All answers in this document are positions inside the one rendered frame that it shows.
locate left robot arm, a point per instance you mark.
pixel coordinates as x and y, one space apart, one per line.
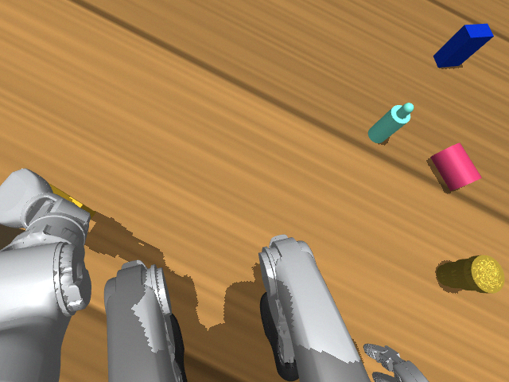
43 282

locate right robot hand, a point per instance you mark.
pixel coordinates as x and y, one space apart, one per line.
404 371

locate left robot hand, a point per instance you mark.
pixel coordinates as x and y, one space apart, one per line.
21 186

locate left robot foot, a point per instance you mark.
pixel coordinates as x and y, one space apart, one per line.
179 348

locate right robot foot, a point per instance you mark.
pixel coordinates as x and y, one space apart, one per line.
287 371

